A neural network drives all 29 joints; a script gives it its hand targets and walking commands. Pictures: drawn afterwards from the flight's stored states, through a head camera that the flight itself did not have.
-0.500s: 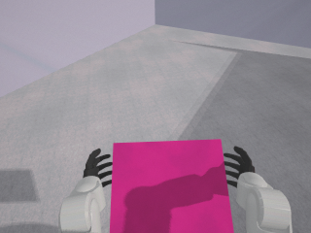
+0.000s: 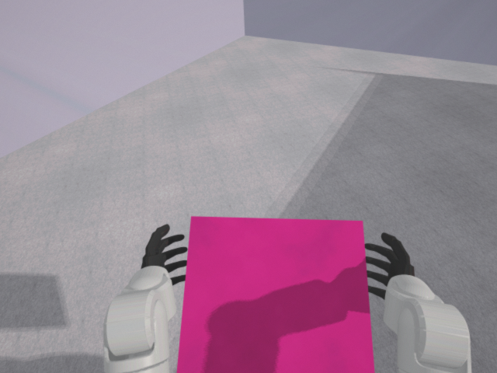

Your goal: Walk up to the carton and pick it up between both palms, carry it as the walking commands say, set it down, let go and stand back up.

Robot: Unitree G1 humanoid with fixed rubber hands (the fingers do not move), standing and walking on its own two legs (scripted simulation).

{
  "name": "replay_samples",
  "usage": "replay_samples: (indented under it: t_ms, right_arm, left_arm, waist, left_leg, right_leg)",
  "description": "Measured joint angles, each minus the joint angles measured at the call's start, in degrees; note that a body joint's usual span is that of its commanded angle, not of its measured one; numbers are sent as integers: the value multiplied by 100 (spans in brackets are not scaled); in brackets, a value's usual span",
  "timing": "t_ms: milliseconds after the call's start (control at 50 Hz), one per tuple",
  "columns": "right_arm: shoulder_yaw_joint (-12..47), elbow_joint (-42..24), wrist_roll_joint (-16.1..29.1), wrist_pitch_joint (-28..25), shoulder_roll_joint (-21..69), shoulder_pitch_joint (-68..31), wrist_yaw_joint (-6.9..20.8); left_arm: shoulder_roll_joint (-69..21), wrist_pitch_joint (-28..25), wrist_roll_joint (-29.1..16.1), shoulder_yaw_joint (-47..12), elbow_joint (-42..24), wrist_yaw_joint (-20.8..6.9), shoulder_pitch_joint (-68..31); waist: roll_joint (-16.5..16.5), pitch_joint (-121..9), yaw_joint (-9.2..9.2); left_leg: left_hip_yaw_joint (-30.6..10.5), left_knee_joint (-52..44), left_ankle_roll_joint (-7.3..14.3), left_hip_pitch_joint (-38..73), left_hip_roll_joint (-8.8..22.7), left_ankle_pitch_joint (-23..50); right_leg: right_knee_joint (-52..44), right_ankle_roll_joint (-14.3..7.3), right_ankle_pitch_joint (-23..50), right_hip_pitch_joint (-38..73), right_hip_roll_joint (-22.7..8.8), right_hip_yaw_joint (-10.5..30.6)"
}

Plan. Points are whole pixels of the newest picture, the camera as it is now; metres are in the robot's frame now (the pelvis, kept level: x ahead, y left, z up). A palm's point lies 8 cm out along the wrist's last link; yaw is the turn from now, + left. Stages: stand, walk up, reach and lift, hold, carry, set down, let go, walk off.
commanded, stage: carry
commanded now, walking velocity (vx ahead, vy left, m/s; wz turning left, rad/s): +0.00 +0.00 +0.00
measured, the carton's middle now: (272, 290) +0.29 +0.00 -0.01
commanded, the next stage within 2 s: none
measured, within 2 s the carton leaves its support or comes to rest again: neither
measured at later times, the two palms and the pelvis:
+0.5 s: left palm (185, 293) +0.23 +0.12 +0.09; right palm (438, 320) +0.20 -0.21 +0.09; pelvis -0.07 -0.01 +0.01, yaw -6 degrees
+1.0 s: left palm (194, 338) +0.18 +0.11 +0.08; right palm (476, 364) +0.15 -0.23 +0.08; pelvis -0.08 -0.04 +0.01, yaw -3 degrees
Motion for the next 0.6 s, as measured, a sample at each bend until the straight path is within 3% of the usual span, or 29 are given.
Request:
replay_samples:
  t_ms: [80,140,180,220,260,300,340,360,380,420,440,500,540,600]
  right_arm:
    - [2,-104,-28,79,-2,83,-26]
    - [68,-31,-42,150,0,-40,-52]
    - [147,189,-78,139,5,-176,-45]
    - [178,536,-188,61,19,-369,-6]
    - [42,1278,-400,-300,30,-455,155]
    - [-339,2341,-662,-818,22,-389,367]
    - [-651,3116,-719,-1404,-2,-322,486]
    - [-569,3105,-560,-1526,-41,-246,377]
    - [-383,2656,-251,-1513,-48,-98,24]
    - [-32,1010,448,-1388,21,118,-529]
    - [94,385,511,-1353,7,68,-579]
    - [-51,251,131,-1550,25,-425,-192]
    - [-84,563,-47,-1546,28,-392,-69]
    - [112,475,-56,-1155,4,-51,-72]
  left_arm:
    - [4,-40,5,-49,84,-46,42]
    - [6,-22,20,45,34,-83,84]
    - [4,-3,41,174,36,-100,117]
    - [4,-88,124,309,252,-175,56]
    - [-7,-416,285,396,1021,-293,-76]
    - [-22,-868,474,414,2341,-429,-230]
    - [-11,-1311,661,405,3292,-493,-284]
    - [5,-1412,535,297,3261,-456,-198]
    - [19,-1379,320,171,2746,-298,-19]
    - [0,-1286,-220,99,1144,1,203]
    - [1,-1284,-323,83,548,33,159]
    - [-21,-1507,-140,54,390,-12,-165]
    - [-20,-1477,-53,52,689,-16,-158]
    - [14,-1061,-81,-15,500,6,234]
  waist:
    - [82,-47,51]
    - [84,-50,154]
    - [56,-84,218]
    - [120,-104,158]
    - [153,-50,-23]
    - [271,-254,-143]
    - [393,-463,-188]
    - [416,-468,-186]
    - [396,-370,-165]
    - [282,45,-84]
    - [246,221,-13]
    - [580,373,14]
    - [462,84,82]
    - [318,-293,153]
  left_leg:
    - [-24,641,16,-193,-27,-660]
    - [-14,1440,144,-375,-159,-1223]
    - [160,1606,272,-181,-299,-1398]
    - [128,1068,503,104,-449,-1324]
    - [1,1153,550,30,-417,-876]
    - [-156,980,448,25,-334,-776]
    - [-252,558,335,24,-256,-526]
    - [-251,341,305,15,-248,-382]
    - [-217,173,294,-15,-263,-264]
    - [-100,70,284,-184,-325,-119]
    - [-40,100,273,-318,-333,-84]
    - [-299,-47,187,-415,-160,328]
    - [-351,-227,114,-299,-236,314]
    - [-397,-356,62,-55,-247,182]
  right_leg:
    - [423,-126,88,-128,-24,33]
    - [239,-71,784,-207,-9,36]
    - [7,92,1050,-307,39,-30]
    - [340,368,222,-631,178,-166]
    - [1709,405,-623,-877,250,-132]
    - [2941,326,-862,-799,368,1]
    - [3252,200,-908,-359,422,88]
    - [2938,105,-919,-22,388,118]
    - [2407,25,-959,349,328,164]
    - [985,-16,-881,1130,184,246]
    - [323,-30,-1141,1401,146,286]
    - [-65,-80,-752,1381,343,86]
    - [22,-114,-659,1364,275,35]
    - [91,-149,-761,1516,264,-26]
